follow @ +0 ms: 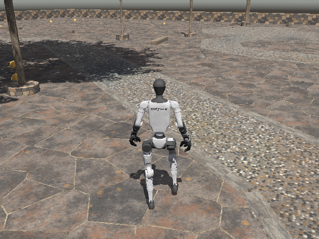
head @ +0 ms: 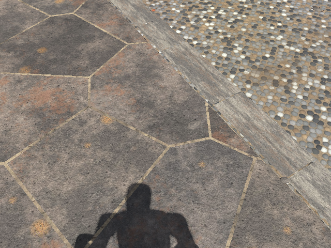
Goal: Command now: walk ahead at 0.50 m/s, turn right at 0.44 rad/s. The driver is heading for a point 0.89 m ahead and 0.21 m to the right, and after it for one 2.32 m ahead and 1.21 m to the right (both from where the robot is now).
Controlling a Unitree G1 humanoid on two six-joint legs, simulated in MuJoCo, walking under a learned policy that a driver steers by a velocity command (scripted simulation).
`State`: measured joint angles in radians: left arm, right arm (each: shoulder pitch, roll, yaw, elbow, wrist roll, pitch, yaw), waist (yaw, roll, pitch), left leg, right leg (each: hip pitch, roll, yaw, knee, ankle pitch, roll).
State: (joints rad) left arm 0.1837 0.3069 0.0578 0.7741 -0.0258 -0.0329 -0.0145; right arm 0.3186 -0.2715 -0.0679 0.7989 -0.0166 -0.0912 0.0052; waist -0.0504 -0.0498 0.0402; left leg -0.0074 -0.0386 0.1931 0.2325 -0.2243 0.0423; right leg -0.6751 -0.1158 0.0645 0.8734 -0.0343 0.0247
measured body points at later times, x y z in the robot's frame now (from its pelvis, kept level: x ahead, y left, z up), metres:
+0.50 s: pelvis +0.28 -0.07 +0.00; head +0.31 -0.10 +0.45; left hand +0.42 +0.18 -0.10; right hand +0.40 -0.38 -0.09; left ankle +0.47 +0.09 -0.68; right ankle +0.24 -0.13 -0.74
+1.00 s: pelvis +0.55 -0.11 +0.00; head +0.58 -0.12 +0.45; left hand +0.84 +0.00 -0.09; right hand +0.42 -0.36 -0.12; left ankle +0.57 +0.00 -0.74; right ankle +0.57 -0.31 -0.69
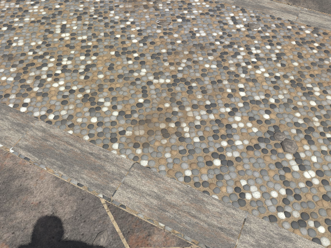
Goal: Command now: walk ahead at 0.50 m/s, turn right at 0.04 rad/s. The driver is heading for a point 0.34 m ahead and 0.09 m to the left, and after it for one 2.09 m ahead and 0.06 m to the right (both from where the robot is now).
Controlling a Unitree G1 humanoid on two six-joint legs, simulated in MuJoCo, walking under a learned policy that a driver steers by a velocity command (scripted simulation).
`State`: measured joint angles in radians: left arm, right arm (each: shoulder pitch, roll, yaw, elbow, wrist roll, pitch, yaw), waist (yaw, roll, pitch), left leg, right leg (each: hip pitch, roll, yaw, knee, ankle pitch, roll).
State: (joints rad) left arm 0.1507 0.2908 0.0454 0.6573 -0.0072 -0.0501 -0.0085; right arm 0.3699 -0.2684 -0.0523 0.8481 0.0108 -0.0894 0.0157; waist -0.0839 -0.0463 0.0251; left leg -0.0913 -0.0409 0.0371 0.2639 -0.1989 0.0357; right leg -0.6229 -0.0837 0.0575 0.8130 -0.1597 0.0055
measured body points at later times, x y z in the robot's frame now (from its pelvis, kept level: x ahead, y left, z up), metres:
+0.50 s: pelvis +0.23 -0.04 +0.00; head +0.27 -0.03 +0.44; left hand +0.25 +0.26 -0.12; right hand +0.46 -0.27 -0.10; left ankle +0.34 +0.12 -0.70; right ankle +0.22 -0.15 -0.75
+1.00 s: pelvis +0.30 -0.02 -0.01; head +0.33 -0.03 +0.43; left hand +0.36 +0.28 -0.13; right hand +0.51 -0.27 -0.13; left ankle +0.35 +0.12 -0.75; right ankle +0.31 -0.13 -0.73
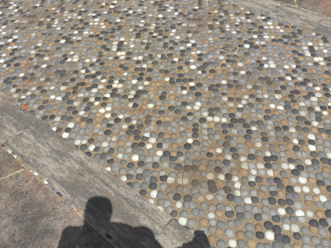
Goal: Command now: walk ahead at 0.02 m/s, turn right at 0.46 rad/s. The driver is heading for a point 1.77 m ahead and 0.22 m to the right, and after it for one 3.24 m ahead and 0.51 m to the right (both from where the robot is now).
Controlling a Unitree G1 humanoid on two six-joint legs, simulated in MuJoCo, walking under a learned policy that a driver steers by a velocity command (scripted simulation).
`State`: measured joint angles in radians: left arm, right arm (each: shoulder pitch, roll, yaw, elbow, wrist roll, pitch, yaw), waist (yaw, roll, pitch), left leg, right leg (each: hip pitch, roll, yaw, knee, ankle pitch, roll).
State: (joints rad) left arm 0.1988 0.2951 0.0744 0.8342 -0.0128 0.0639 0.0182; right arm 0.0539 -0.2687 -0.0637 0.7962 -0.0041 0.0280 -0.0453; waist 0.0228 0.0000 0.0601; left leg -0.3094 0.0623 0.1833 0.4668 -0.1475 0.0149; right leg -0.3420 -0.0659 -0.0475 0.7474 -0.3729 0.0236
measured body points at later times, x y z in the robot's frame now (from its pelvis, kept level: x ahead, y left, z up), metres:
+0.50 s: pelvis +0.01 -0.01 +0.01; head +0.05 -0.03 +0.46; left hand +0.23 +0.24 -0.09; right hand +0.09 -0.33 -0.10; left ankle +0.07 +0.12 -0.71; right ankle -0.01 -0.11 -0.73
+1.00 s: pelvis +0.01 -0.01 +0.01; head +0.04 -0.03 +0.46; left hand +0.21 +0.24 -0.10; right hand +0.05 -0.32 -0.12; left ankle +0.02 +0.11 -0.68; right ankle -0.04 -0.12 -0.73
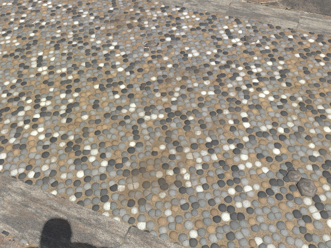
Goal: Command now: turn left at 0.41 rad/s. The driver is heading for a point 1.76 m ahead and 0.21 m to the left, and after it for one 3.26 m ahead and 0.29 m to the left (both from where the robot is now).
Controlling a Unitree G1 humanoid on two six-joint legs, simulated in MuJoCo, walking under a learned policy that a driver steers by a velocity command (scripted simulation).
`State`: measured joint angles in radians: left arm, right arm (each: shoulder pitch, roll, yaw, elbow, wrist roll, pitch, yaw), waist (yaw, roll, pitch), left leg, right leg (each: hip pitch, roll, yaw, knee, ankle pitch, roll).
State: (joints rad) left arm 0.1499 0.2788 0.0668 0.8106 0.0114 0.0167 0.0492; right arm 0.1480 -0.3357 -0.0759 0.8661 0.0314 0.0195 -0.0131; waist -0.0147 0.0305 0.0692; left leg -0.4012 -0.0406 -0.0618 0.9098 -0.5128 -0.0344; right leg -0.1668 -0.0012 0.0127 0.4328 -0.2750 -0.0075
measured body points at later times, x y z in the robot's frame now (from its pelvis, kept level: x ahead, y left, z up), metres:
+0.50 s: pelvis +0.02 +0.05 +0.01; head +0.04 +0.08 +0.46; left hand +0.09 +0.38 -0.10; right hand +0.19 -0.20 -0.09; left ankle -0.01 +0.13 -0.74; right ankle +0.11 -0.11 -0.69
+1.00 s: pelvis +0.22 +0.06 +0.01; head +0.25 +0.05 +0.46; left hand +0.15 +0.32 -0.11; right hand +0.48 -0.14 -0.08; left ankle +0.29 +0.24 -0.69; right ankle +0.18 -0.06 -0.74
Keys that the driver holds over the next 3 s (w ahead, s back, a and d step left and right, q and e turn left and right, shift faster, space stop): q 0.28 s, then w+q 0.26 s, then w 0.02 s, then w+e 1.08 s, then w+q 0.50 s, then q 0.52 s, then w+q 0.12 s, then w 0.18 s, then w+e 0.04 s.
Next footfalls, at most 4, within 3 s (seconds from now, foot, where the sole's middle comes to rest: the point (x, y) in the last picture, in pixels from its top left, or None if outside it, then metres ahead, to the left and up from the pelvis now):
0.22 left None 0.03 0.14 -0.78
0.72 right None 0.22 -0.04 -0.78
1.16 left None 0.45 0.25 -0.78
1.68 right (180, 182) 0.74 -0.02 -0.78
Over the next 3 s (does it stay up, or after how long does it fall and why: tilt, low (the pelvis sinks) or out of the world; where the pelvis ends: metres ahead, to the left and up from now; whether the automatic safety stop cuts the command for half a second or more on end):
stays up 1.12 0.09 0.01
